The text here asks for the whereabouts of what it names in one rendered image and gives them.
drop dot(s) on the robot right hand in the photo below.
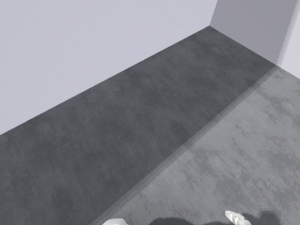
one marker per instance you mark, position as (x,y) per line
(236,219)

